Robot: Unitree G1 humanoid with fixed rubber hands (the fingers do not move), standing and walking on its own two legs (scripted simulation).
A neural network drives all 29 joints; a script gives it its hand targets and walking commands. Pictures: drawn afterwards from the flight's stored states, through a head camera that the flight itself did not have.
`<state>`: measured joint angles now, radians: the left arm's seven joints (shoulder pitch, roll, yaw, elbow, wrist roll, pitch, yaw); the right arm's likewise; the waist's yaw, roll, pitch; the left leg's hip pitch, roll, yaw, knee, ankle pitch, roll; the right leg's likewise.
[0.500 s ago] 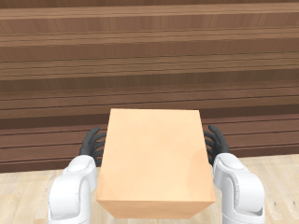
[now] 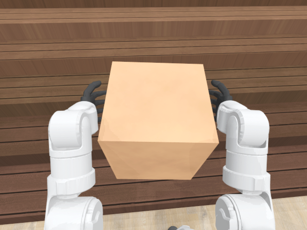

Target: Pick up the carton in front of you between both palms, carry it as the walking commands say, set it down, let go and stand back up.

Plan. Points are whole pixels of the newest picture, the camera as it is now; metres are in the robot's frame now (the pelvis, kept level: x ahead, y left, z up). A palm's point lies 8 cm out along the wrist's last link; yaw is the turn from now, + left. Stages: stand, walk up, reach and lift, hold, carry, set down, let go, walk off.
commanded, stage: carry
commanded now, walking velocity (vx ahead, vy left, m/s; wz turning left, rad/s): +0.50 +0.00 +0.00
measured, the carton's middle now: (155, 127) +0.36 +0.00 +0.09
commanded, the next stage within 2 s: none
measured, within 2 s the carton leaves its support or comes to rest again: neither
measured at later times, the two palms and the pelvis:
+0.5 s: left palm (111, 37) +0.72 +0.14 +0.15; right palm (194, 37) +0.73 -0.16 +0.14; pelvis +0.35 +0.00 +0.00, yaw -2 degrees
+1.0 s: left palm out of the picture +1.08 +0.14 +0.33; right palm out of the picture +1.10 -0.16 +0.35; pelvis +0.71 -0.02 +0.15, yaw +1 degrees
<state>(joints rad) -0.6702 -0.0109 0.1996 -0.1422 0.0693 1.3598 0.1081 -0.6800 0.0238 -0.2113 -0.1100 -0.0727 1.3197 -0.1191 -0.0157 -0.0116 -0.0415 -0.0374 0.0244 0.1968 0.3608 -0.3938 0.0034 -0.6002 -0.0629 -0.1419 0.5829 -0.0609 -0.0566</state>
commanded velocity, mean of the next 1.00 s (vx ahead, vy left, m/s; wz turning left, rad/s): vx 0.50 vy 0.00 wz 0.13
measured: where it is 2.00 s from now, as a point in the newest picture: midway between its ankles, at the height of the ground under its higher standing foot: (135, 56)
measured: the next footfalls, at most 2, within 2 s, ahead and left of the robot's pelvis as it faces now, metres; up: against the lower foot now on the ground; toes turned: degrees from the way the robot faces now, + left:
right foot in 0.04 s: +0.20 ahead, -0.09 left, +0.00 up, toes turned -9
left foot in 0.52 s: +0.57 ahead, +0.08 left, +0.12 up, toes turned +2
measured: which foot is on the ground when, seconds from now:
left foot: down 0.00-0.06, up 0.08-0.50, down 0.52-0.98, up 1.00-1.00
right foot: up 0.00-0.02, down 0.04-0.52, up 0.54-0.94, down 0.96-1.00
